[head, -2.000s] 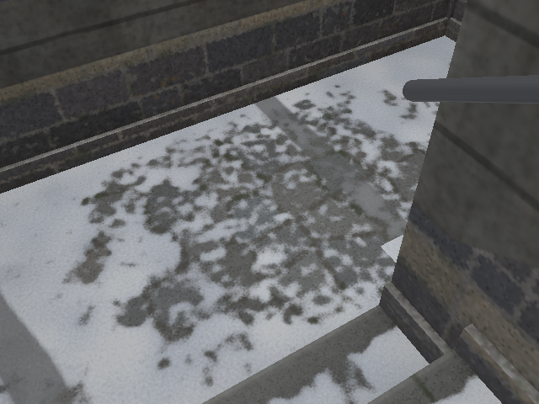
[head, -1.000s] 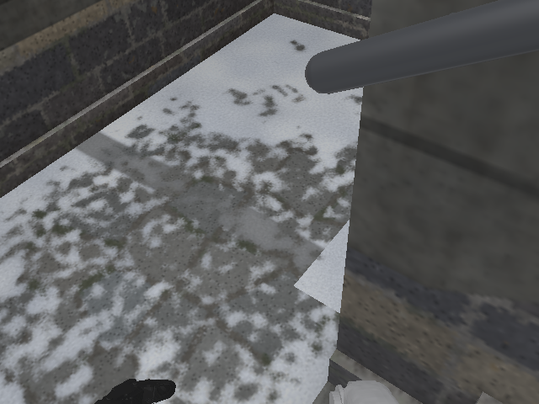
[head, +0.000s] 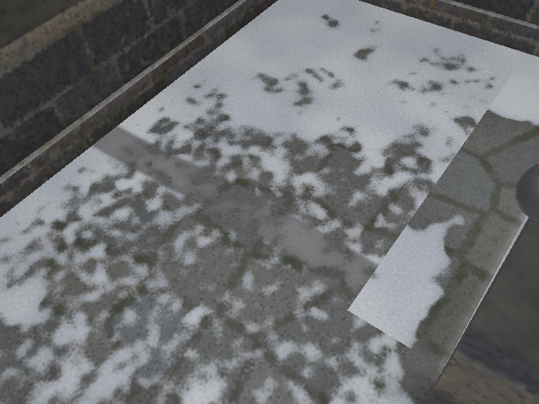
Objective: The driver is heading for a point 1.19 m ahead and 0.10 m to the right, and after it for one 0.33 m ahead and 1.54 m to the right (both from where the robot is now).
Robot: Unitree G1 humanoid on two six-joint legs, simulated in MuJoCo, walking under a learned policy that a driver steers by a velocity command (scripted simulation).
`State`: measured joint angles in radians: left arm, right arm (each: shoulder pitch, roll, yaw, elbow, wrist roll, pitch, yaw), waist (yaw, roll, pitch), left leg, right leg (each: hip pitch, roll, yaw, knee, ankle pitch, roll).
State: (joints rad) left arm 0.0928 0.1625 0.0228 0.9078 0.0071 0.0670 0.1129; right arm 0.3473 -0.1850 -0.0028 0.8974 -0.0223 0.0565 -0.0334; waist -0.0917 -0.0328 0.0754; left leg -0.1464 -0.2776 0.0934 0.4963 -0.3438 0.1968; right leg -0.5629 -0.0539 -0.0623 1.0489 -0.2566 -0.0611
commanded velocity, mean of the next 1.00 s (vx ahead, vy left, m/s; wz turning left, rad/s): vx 0.41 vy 0.07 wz -0.01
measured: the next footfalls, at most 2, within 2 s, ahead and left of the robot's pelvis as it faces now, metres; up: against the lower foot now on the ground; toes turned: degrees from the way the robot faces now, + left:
right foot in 0.12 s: +0.06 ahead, -0.07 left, +0.00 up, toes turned +0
left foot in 0.52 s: +0.14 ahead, +0.31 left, -0.18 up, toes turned +1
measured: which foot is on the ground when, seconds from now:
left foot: down 0.00-0.12, up 0.14-0.50, down 0.52-0.96, up 0.98-1.00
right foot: up 0.00-0.10, down 0.12-0.50, up 0.52-0.94, down 0.96-1.00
